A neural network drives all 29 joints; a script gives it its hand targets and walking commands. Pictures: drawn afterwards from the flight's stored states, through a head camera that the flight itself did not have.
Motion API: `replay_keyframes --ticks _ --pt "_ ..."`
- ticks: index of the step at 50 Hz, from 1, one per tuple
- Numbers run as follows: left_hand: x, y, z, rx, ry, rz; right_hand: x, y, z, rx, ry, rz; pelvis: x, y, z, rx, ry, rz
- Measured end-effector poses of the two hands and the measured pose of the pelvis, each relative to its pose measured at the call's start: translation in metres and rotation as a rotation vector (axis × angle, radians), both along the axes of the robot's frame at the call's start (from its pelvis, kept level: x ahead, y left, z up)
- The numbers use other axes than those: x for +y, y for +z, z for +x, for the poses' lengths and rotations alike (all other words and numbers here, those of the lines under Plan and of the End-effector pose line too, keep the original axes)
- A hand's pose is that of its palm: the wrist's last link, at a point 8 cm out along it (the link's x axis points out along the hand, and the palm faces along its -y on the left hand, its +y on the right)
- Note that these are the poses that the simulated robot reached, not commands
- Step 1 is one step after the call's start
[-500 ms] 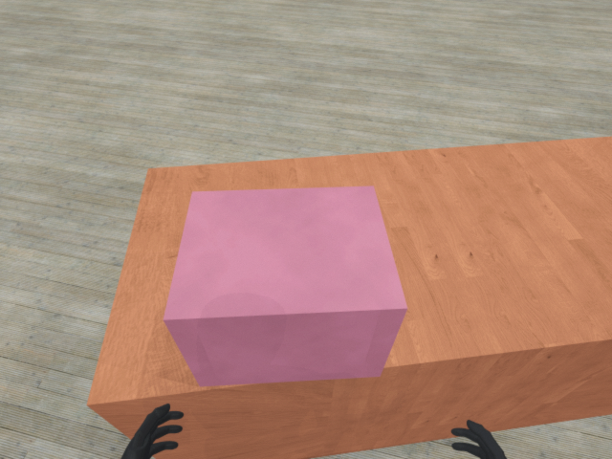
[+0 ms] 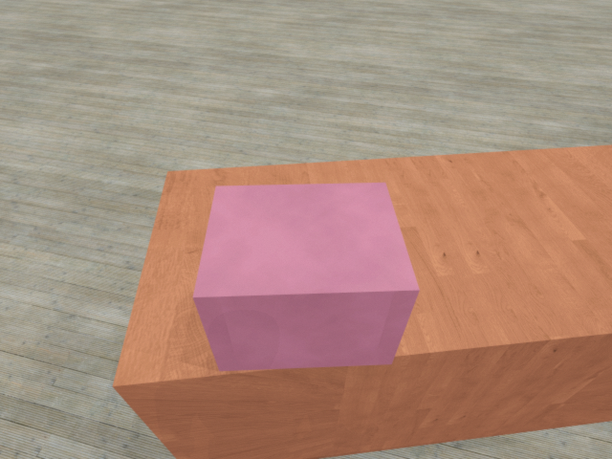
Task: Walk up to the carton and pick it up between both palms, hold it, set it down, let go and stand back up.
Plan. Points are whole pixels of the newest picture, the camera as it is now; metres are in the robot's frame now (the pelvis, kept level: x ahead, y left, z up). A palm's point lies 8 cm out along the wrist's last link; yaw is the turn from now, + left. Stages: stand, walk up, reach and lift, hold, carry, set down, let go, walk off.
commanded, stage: stand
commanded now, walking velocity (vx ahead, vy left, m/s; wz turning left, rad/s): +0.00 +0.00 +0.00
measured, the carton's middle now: (303, 275) +0.42 +0.02 -0.04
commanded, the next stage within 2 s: none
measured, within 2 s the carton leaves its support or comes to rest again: neither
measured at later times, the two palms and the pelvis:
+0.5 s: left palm out of the picture -0.05 +0.25 -0.14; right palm out of the picture -0.02 -0.23 -0.14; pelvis -0.02 +0.01 +0.00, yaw +0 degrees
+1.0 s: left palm out of the picture +0.00 +0.23 -0.14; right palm out of the picture +0.00 -0.23 -0.14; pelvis +0.01 +0.00 +0.00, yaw +0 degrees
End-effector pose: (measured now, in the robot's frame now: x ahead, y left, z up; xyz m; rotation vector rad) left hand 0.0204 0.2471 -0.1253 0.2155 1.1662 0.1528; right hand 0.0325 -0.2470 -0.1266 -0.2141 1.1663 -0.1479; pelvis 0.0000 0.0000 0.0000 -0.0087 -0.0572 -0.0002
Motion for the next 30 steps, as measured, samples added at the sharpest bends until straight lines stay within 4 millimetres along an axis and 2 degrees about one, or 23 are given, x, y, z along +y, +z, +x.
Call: replay_keyframes --ticks 9,17,23,30 --pt "0.004 -0.007 -0.037 0.076 0.026 -0.005 0.01 -0.008 -0.03 0.054 -0.032 0.01 0.007 -0.002 -0.012 0.003 -0.001 0.002" --pt "0.005 -0.01 -0.063 0.14 0.055 -0.001 0.013 -0.013 -0.048 0.098 -0.057 0.015 0.009 -0.003 -0.018 0.007 0.0 0.005" --pt "0.002 -0.011 -0.073 0.172 0.074 -0.001 0.014 -0.016 -0.055 0.123 -0.069 0.019 0.008 -0.004 -0.018 0.012 0.0 0.006" --pt "-0.003 -0.012 -0.072 0.185 0.086 -0.006 0.014 -0.017 -0.055 0.139 -0.077 0.023 0.006 -0.004 -0.015 0.017 0.001 0.006"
